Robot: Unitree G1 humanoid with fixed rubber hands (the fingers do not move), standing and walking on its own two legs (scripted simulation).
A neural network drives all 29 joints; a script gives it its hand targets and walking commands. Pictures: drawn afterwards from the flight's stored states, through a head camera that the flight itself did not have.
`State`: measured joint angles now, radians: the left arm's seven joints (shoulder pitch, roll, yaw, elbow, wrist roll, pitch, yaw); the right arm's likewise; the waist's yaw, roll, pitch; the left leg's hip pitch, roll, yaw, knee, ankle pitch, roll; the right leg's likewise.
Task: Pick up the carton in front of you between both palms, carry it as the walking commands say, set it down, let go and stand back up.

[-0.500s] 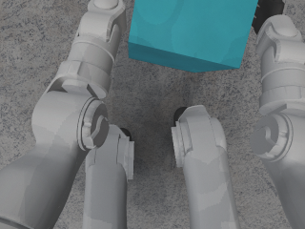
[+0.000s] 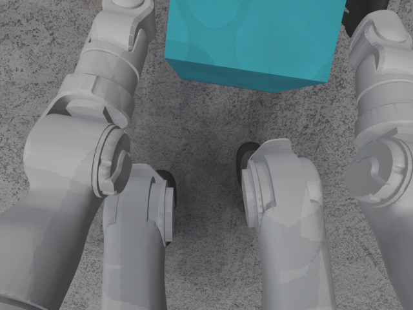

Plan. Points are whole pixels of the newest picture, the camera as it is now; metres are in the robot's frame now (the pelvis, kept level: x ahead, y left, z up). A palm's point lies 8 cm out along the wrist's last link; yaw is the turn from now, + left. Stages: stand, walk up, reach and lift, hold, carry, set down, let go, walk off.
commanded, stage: set down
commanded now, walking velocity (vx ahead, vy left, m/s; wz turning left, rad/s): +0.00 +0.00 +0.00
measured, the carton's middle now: (244, 18) +0.51 -0.14 -0.25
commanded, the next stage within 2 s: let go in 1.34 s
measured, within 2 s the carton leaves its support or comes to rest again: neither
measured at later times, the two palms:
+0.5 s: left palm out of the picture +0.57 +0.00 -0.12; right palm out of the picture +0.48 -0.36 -0.12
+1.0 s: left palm out of the picture +0.58 +0.00 +0.04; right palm out of the picture +0.47 -0.37 +0.04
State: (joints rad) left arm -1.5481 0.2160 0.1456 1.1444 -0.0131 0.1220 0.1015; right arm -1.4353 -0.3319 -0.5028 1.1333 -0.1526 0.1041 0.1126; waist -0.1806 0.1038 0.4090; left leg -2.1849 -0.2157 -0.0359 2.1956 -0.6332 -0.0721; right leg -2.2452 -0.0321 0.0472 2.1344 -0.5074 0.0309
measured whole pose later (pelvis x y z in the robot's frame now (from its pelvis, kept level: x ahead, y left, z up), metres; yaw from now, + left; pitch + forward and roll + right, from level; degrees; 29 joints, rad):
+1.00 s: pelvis +0.01 -0.01 +0.14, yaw -3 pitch +45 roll +4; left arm -1.25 0.20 0.18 0.79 -0.02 0.27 0.17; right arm -1.19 -0.40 -0.37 0.87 0.05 0.21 0.07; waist -0.14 0.06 0.04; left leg -1.91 -0.11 -0.03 1.67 -0.56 -0.05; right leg -2.01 0.03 0.06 1.63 -0.40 0.00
